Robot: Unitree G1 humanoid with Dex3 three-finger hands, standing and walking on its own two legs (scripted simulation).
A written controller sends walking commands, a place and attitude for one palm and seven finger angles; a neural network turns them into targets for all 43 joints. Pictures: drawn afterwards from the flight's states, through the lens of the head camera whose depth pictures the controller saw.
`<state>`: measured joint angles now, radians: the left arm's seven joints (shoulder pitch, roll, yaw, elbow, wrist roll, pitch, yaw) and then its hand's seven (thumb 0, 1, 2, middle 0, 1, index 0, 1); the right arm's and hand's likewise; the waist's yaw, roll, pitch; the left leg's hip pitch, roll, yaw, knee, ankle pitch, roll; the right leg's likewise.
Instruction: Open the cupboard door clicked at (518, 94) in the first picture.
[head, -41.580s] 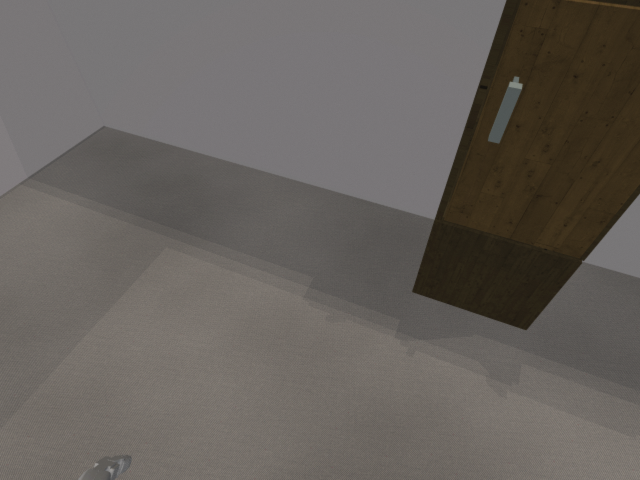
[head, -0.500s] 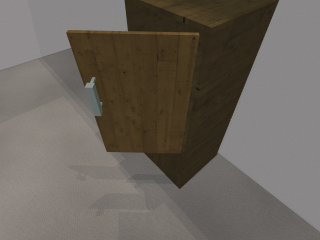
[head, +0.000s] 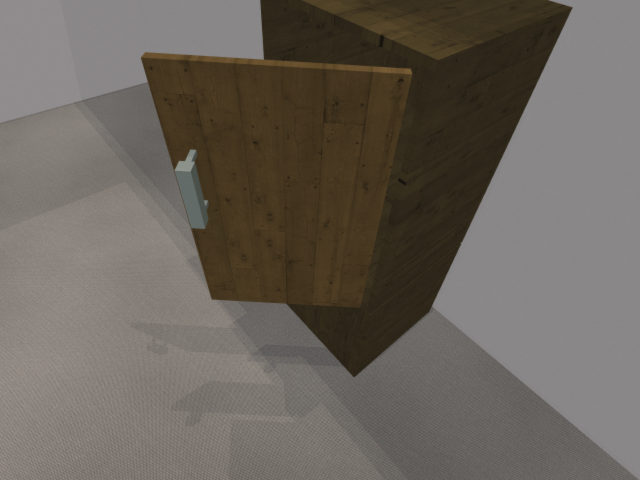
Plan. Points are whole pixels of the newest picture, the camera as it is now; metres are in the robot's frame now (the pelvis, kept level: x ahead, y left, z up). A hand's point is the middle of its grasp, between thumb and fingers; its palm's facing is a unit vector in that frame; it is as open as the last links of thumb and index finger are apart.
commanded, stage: look again from close up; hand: left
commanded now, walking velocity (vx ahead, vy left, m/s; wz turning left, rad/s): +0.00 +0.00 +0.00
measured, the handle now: (196, 189) +0.55 +0.25 +0.03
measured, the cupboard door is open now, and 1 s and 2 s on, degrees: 47 47 47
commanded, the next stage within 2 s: raise the hand with hooked fingers in 0.16 s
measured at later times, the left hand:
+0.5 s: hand (168, 400) +0.21 +0.20 +0.00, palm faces +0.19 -0.98 -0.10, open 7.7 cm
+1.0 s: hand (173, 419) +0.19 +0.19 -0.03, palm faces -0.10 -0.99 -0.06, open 10.6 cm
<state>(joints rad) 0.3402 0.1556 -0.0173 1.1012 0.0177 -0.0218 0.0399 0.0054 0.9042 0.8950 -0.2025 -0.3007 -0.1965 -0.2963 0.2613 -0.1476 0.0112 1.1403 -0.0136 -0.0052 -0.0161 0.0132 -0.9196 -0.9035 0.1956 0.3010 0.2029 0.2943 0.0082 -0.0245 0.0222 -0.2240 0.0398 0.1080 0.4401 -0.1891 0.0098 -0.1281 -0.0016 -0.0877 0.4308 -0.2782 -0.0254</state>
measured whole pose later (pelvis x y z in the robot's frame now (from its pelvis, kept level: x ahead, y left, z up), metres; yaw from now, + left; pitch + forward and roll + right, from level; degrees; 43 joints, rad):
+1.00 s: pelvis -0.04 -0.01 -0.08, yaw +2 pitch +11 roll -3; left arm 0.26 0.30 0.18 0.06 -0.30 -0.30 -0.40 0.01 0.23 0.61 -0.25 -0.73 -0.24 -0.72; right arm 0.19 -0.19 0.06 0.57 0.04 -0.18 -0.07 0.02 -0.90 -0.90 0.20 0.30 0.21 0.30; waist 0.01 0.05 -0.08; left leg -0.88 0.07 0.01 1.09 -0.41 0.01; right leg -0.73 -0.01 -0.16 1.07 -0.53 -0.05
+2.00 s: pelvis -0.02 +0.02 -0.03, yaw +2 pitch +6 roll -2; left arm -0.08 0.46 0.42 0.44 -0.36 -0.17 -0.52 -0.01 -0.50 0.30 -0.30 -1.20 -0.30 -1.20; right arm 0.29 -0.29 0.05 0.59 0.06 -0.18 -0.09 0.02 -0.90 -0.90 0.20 0.30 0.21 0.30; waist 0.00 0.04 -0.05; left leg -0.57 0.04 0.07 0.77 -0.31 0.05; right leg -0.44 -0.02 -0.11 0.73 -0.39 0.00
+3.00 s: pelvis -0.01 +0.01 -0.04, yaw +0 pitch +9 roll -2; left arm -0.34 0.50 0.46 0.72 -0.30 -0.25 -0.52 -0.01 -0.50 0.30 -0.30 -1.20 -0.30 -1.20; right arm 0.33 -0.30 0.04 0.60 0.05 -0.12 -0.08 0.02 -0.90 -0.90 0.20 0.30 0.21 0.30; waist -0.04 0.02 -0.06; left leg -0.65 0.06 0.08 0.81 -0.33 0.03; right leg -0.53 -0.01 -0.10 0.78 -0.41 -0.02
